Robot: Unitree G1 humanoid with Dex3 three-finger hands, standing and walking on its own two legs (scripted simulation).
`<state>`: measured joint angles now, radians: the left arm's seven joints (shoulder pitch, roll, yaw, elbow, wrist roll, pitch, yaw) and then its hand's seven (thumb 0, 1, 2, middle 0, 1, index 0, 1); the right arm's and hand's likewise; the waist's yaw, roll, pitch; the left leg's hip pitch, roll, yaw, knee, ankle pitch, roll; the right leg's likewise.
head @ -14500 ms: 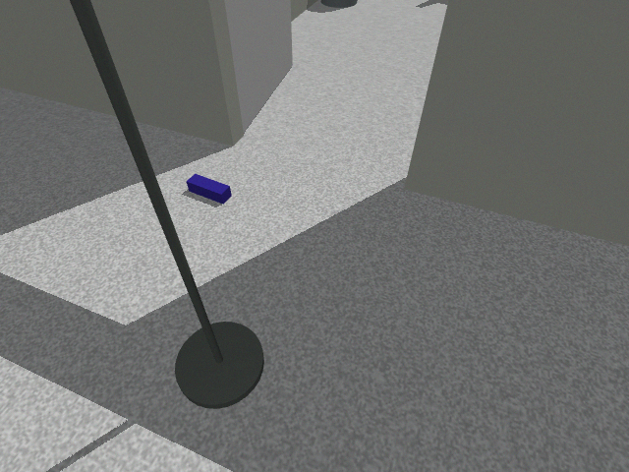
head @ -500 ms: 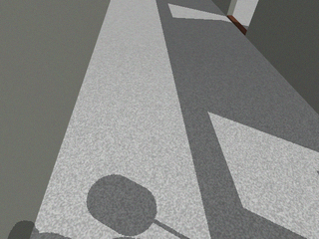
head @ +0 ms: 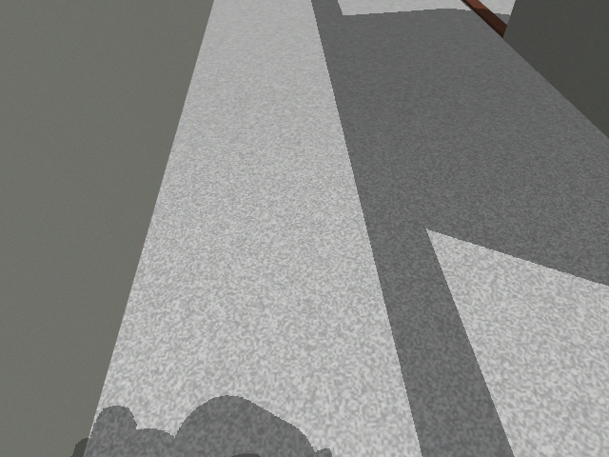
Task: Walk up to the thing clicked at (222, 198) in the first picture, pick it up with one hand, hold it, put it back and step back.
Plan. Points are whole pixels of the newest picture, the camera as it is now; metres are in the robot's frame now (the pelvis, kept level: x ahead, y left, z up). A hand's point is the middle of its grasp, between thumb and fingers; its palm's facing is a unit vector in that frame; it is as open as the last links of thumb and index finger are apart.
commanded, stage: walk up
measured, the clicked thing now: out of the picture +0.41 -1.29 -0.74
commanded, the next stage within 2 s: none
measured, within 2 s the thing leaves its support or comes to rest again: neither
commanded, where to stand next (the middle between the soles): +1.00 +0.03 m, yaw +1 degrees
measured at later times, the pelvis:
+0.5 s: pelvis +0.26 +0.03 +0.00, yaw -1 degrees
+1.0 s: pelvis +0.49 +0.00 +0.00, yaw +2 degrees
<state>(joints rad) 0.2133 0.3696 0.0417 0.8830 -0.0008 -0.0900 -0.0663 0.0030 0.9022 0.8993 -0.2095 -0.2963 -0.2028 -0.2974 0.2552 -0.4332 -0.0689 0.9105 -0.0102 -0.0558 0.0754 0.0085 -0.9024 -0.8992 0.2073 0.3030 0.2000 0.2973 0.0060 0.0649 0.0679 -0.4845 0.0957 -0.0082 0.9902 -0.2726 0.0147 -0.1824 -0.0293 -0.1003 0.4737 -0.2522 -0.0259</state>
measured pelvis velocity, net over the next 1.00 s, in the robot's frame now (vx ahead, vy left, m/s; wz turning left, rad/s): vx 0.49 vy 0.00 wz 0.03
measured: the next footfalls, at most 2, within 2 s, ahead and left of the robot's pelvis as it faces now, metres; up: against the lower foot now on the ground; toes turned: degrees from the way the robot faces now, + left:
left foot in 0.18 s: +0.29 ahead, +0.15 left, +0.00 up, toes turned +7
right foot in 0.64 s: +0.50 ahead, -0.13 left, +0.00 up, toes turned -6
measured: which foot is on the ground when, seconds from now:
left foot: up 0.00-0.16, down 0.18-0.66, up 0.68-1.00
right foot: down 0.00-0.22, up 0.24-0.62, down 0.64-1.00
